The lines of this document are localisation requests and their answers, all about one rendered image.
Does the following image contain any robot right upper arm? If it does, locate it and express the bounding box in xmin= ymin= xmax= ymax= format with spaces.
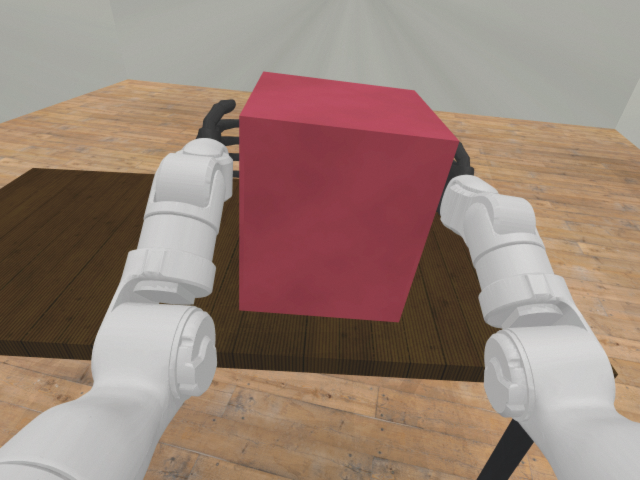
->
xmin=484 ymin=325 xmax=640 ymax=480

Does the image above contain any robot left forearm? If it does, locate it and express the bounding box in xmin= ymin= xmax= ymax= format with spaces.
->
xmin=91 ymin=138 xmax=233 ymax=380

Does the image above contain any carton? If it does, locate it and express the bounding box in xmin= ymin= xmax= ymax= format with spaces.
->
xmin=239 ymin=71 xmax=459 ymax=322

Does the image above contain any table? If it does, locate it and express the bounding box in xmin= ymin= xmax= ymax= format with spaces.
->
xmin=0 ymin=168 xmax=618 ymax=480

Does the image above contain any right robot hand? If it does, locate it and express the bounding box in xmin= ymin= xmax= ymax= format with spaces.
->
xmin=436 ymin=142 xmax=474 ymax=215

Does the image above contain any robot left upper arm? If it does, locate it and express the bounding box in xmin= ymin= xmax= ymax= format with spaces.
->
xmin=0 ymin=302 xmax=217 ymax=480

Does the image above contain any left robot hand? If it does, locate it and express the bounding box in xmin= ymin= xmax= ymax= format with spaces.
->
xmin=196 ymin=99 xmax=239 ymax=178

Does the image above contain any robot right forearm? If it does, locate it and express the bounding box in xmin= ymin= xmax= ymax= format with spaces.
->
xmin=440 ymin=175 xmax=616 ymax=402

